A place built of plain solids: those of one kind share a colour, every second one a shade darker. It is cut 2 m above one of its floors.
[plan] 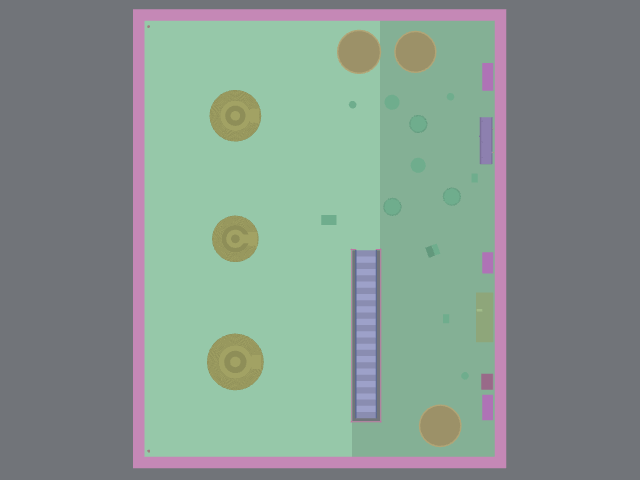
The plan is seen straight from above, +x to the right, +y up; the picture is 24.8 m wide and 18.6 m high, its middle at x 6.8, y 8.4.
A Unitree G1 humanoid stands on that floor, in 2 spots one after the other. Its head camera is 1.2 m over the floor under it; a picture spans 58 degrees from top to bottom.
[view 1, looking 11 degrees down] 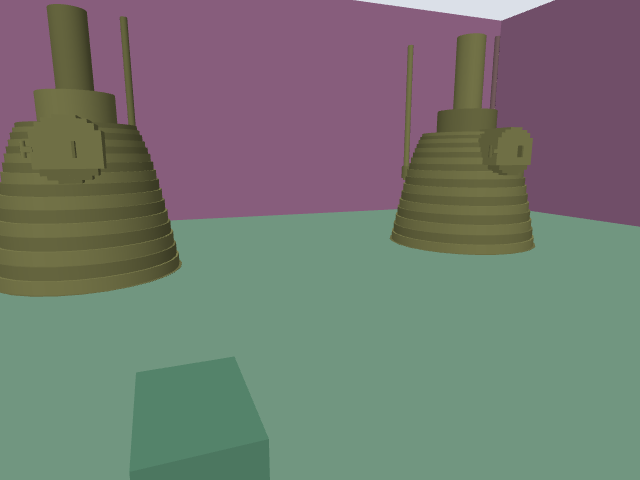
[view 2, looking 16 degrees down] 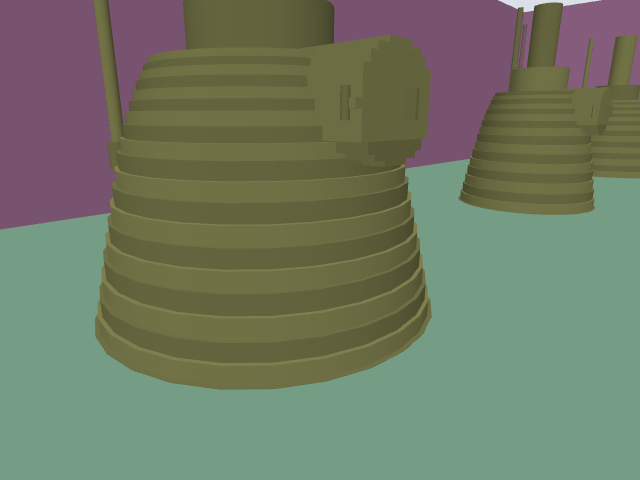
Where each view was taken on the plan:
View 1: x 8.59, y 9.10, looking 159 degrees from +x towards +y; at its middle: upper_floor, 6.29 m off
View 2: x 5.72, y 1.90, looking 134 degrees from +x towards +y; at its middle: still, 2.02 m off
